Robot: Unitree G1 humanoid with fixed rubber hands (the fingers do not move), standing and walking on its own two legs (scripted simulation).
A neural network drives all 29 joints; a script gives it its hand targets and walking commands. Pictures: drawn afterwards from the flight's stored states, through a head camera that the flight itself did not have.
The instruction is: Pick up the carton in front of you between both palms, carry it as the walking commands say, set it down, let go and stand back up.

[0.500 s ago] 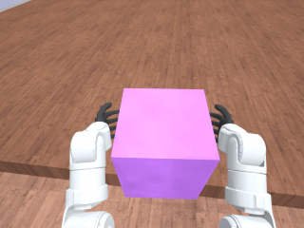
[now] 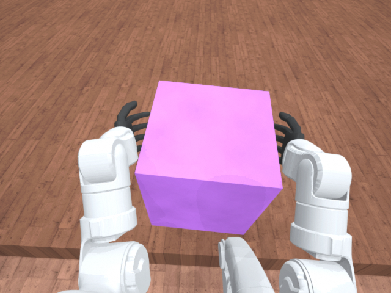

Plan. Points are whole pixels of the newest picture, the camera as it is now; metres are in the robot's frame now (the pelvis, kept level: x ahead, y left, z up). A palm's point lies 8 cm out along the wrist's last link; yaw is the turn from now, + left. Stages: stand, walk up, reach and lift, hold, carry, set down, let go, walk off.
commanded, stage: carry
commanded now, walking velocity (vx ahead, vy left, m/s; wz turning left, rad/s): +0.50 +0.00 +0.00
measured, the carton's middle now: (205, 164) +0.36 -0.03 +0.08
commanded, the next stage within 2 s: none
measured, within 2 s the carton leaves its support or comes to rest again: neither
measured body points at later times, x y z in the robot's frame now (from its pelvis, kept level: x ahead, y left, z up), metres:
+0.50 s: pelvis +0.30 -0.08 +0.16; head +0.30 -0.12 +0.61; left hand +0.67 +0.07 +0.38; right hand +0.67 -0.23 +0.34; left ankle +0.46 +0.02 -0.33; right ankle +0.20 -0.13 -0.59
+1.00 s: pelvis +0.63 -0.10 +0.29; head +0.67 -0.11 +0.74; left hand +1.03 -0.01 +0.45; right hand +0.99 -0.31 +0.46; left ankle +0.57 -0.02 -0.44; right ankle +0.73 -0.22 -0.41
